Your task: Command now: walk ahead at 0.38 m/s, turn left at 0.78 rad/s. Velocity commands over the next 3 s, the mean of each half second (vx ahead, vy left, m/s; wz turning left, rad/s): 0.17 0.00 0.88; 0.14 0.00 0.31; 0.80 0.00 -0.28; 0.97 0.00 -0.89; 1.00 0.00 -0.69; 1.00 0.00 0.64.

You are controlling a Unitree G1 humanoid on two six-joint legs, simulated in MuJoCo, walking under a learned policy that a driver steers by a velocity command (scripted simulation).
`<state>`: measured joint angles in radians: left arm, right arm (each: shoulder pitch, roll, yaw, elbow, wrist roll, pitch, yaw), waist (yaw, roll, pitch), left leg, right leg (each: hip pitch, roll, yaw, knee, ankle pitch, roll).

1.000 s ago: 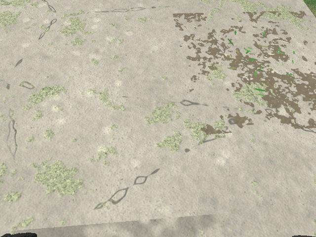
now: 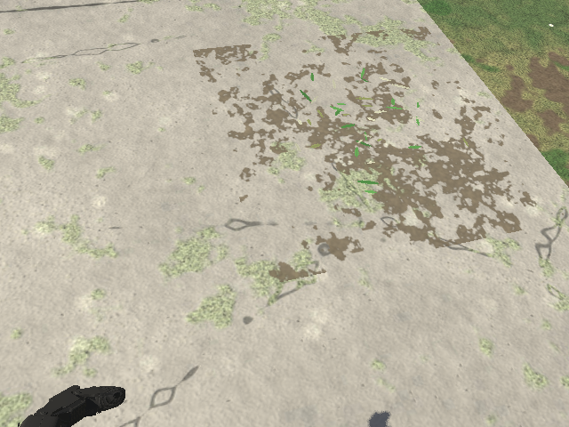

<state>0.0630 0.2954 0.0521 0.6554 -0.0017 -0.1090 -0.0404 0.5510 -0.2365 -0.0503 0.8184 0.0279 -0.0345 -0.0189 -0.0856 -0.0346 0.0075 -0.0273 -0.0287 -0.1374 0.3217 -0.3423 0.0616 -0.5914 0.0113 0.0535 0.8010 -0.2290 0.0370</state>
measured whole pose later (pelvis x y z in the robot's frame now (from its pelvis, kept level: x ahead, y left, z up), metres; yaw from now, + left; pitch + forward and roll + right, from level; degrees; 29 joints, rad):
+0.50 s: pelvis +0.17 +0.00 -0.01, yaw +28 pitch +1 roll -4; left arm 0.09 0.34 0.10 0.74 -0.01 -0.02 0.00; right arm 0.12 -0.35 -0.08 0.54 0.02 0.08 0.01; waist 0.03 0.00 0.12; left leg -0.52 0.11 0.02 0.79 -0.28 -0.03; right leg -0.22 -0.06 -0.23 0.42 -0.20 0.01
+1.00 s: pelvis +0.24 +0.04 -0.02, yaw +35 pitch +1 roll +0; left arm 0.24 0.29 0.04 0.81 -0.02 -0.04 -0.03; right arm 0.21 -0.30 -0.04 0.65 0.03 0.00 0.00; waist 0.02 0.03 -0.03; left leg -0.36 -0.01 -0.02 0.72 -0.43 0.05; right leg -0.22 0.00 -0.06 0.55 -0.38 -0.05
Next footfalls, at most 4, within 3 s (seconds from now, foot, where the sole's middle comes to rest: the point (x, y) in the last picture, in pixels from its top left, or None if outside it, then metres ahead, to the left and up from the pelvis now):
0.14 right None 0.28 -0.11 -0.78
0.56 left None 0.21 0.16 -0.78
0.98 right None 0.30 -0.05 -0.78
1.36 left None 0.46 0.36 -0.78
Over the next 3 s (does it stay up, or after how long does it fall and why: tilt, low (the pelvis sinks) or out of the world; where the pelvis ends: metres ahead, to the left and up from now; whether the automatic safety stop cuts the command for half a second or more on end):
stays up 1.75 0.18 -0.02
